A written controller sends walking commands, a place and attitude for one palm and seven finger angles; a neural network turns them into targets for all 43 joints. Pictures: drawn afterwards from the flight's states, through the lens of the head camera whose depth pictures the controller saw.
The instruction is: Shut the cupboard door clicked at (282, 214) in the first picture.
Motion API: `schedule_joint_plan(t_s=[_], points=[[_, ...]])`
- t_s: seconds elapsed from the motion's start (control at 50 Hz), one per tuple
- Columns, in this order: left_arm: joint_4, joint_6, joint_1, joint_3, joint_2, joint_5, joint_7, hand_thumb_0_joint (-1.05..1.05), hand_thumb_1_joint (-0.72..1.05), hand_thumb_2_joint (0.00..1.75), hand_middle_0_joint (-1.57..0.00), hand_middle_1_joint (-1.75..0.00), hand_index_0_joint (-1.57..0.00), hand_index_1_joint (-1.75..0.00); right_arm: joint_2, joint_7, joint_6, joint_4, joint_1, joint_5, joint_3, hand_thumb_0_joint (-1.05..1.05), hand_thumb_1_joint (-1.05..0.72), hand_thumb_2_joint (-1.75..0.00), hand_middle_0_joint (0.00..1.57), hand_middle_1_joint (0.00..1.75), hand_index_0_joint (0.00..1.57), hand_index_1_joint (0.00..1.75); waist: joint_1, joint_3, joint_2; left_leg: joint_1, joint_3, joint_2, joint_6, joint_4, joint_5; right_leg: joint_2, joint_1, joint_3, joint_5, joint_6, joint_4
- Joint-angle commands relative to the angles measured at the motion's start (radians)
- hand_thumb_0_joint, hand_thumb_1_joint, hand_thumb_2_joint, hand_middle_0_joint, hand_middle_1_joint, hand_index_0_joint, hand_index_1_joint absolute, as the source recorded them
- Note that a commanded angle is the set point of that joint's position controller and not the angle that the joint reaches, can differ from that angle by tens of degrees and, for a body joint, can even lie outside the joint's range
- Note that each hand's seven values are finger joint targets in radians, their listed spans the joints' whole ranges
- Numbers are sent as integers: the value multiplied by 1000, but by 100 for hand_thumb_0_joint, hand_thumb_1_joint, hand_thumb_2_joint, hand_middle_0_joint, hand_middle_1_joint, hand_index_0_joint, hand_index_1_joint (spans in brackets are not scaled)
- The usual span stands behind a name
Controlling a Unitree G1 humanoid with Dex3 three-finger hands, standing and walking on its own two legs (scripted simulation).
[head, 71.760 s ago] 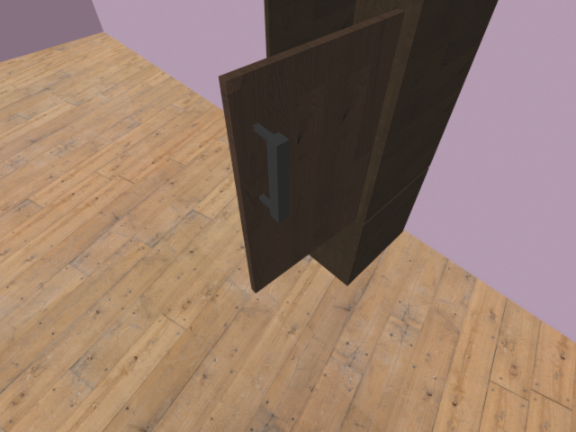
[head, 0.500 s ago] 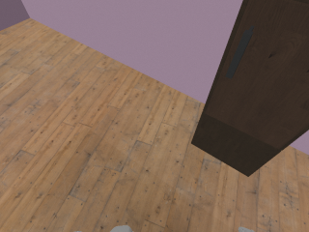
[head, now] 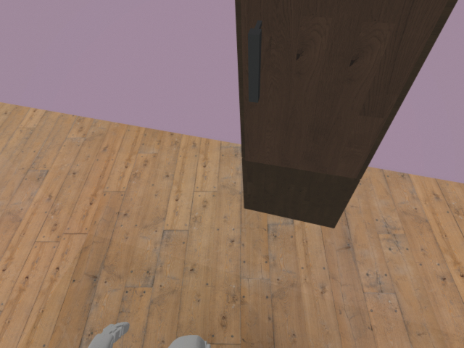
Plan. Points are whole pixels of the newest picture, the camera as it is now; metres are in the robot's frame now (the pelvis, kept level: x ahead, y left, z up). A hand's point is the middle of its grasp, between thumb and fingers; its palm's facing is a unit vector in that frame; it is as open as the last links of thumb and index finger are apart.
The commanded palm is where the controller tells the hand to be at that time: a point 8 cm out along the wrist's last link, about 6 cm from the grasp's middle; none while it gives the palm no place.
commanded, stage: turn to face it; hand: left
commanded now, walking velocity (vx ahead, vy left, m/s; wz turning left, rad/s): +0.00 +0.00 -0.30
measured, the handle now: (256, 63) +0.71 -0.03 +0.08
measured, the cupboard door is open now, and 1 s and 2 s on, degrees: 2 2 2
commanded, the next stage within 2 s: take the last steps up to it in 0.26 s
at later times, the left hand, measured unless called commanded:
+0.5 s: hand out of the picture +0.12 +0.21 -0.16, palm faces -0.14 -0.97 -0.18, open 7.4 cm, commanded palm none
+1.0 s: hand (191, 340) +0.16 +0.11 -0.17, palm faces -0.18 -0.97 -0.14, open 7.4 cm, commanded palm none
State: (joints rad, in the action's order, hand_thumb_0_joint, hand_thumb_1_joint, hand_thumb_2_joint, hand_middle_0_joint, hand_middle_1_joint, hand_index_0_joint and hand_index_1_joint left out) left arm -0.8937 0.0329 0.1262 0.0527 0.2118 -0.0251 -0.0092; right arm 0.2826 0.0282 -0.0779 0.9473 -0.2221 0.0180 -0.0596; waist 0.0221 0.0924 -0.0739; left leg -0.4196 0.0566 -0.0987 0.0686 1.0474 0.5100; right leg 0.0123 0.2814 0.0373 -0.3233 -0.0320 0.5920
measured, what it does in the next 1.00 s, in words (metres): walks ahead: left foot, then right foot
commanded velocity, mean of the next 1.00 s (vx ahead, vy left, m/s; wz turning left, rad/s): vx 0.16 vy -0.06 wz -0.15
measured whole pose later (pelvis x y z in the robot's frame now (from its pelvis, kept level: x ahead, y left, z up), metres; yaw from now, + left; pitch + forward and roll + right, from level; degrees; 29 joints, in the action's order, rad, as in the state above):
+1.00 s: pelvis +0.14 -0.06 +0.01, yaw -11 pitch +0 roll -1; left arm -1.11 -0.02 0.31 0.04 0.15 -0.03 0.00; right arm 0.19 0.00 0.00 1.01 -0.23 0.03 -0.04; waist 0.02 0.05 0.00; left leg -0.44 0.11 -0.08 0.02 0.69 0.27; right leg 0.06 0.02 0.09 -0.36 -0.06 0.37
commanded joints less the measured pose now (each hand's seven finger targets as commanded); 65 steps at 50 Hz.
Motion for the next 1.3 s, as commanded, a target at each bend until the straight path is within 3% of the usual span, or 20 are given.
schedule_joint_plan(t_s=[0.0,0.16,0.22,0.26,0.28,0.36,0.52,0.6,0.62,0.66,0.68,0.78,0.96,0.98,1.0,1.02,1.04,1.1,1.22,1.28], points=[[55,-20,23,41,186,3,25,0,90,90,-20,-30,-20,-30,47,-9,41,-88,1,0,-3,0,-90,-90,20,30,20,30,-13,-139,230,-117,-42,1,11,52,-97,-243,-140,-230,506,-153,-234],[22,-18,63,51,195,-4,26,0,90,90,-20,-30,-20,-30,15,-4,53,-83,5,-8,5,0,-90,-90,20,30,20,30,-29,-134,218,-4,-17,45,-1,-288,-102,-241,-142,-299,490,-169,-212],[11,-10,30,46,168,8,26,0,90,90,-20,-30,-20,-30,17,3,66,-43,-93,-8,8,0,-90,-90,20,30,20,30,20,-127,176,225,-22,49,-15,-592,-335,-179,-15,-275,365,-87,-131],[24,0,94,30,76,18,16,0,90,90,-20,-30,-20,-30,141,11,81,-46,-109,11,-7,0,-90,-90,20,30,20,30,-2,-138,-164,323,-301,-229,-147,-708,-513,10,138,-109,-14,13,73],[35,0,68,27,81,13,13,0,90,90,-20,-30,-20,-30,155,19,78,-58,-111,15,-10,0,-90,-90,20,30,20,30,12,-99,-164,273,-372,-315,-221,-755,-585,30,173,-65,-234,31,246],[-5,11,69,36,74,9,1,0,90,90,-20,-30,-20,-30,90,27,84,-58,-38,19,10,0,-90,-90,20,30,20,30,-24,-110,-84,266,-201,-233,-227,-722,-675,-24,189,-84,-174,51,448],[5,-4,-45,19,47,-3,-39,0,90,90,-20,-30,-20,-30,114,14,92,23,-163,24,-21,0,-90,-90,20,30,20,30,54,-68,-83,329,-174,-250,-209,-789,-257,-31,175,14,-132,34,163],[-42,-14,60,26,48,-4,-45,0,90,90,-20,-30,-20,-30,126,8,92,37,-119,20,-26,0,-90,-90,20,30,20,30,-8,-79,-66,209,-98,-209,-162,-705,-190,7,-61,73,23,20,-94],[-63,-22,109,32,76,-4,-41,0,90,90,-20,-30,-20,-30,103,3,94,40,-117,15,-22,0,-90,-90,20,30,20,30,-32,-87,12,127,-54,-159,-134,-630,-185,3,-200,49,63,4,-201],[-123,-38,288,63,226,-8,-15,0,90,90,-20,-30,-20,-30,-2,-9,104,-23,-15,0,9,0,-90,-90,20,30,20,30,-126,-86,369,-248,137,49,-46,-219,113,-329,-453,-413,-84,-162,-383],[-132,-42,314,63,222,3,-1,0,90,90,-20,-30,-20,-30,40,-6,97,-38,50,6,2,0,-90,-90,20,30,20,30,-146,-48,329,-300,24,30,-56,-46,125,-382,-375,-487,-62,-232,-412],[-102,-70,135,18,91,1,14,0,90,90,-20,-30,-20,-30,-13,-28,84,19,-38,14,1,0,-90,-90,20,30,20,30,-1,22,174,-170,0,-19,-42,-7,-138,-252,-130,-168,141,-195,-411],[-168,-76,152,17,100,8,17,0,90,90,-20,-30,-20,-30,-28,-19,111,39,-110,10,14,0,-90,-90,20,30,20,30,46,-34,119,117,77,44,-62,-479,-321,-191,-173,-78,422,-142,-222],[-170,-73,167,14,79,13,16,0,90,90,-20,-30,-20,-30,-4,-14,120,68,-184,16,10,0,-90,-90,20,30,20,30,68,-69,87,261,49,44,-72,-542,-396,-152,-113,-52,448,-115,-84],[-164,-68,215,9,41,16,15,0,90,90,-20,-30,-20,-30,69,-3,129,89,-277,28,-4,0,-90,-90,20,30,20,30,86,-142,-76,437,-174,-116,-146,-609,-495,-62,31,-9,268,-63,134],[-141,-65,228,-1,18,20,8,0,90,90,-20,-30,-20,-30,152,5,123,98,-343,30,-23,0,-90,-90,20,30,20,30,91,-174,-230,522,-460,-333,-262,-711,-539,33,200,54,-227,-28,402],[-121,-59,188,0,37,7,10,0,90,90,-20,-30,-20,-30,155,13,112,91,-316,24,-19,0,-90,-90,20,30,20,30,87,-155,-160,438,-504,-376,-296,-780,-384,11,245,-30,-297,-28,548],[-112,-49,118,9,18,-2,-5,0,90,90,-20,-30,-20,-30,53,13,117,41,-150,19,0,0,-90,-90,20,30,20,30,24,-17,-48,194,-342,-293,-254,-852,-209,-90,258,-67,-136,-2,544],[-166,-44,223,-15,-36,7,11,0,90,90,-20,-30,-20,-30,13,12,105,62,-32,0,19,0,-90,-90,20,30,20,30,-60,-107,9,130,-35,-117,-163,-656,-519,-36,-119,41,145,47,-96],[-163,-51,190,-5,123,2,27,0,90,90,-20,-30,-20,-30,-45,-8,84,71,-70,-18,23,0,-90,-90,20,30,20,30,-25,-88,176,117,39,36,-47,-587,-182,-247,-95,-208,399,-33,-235]])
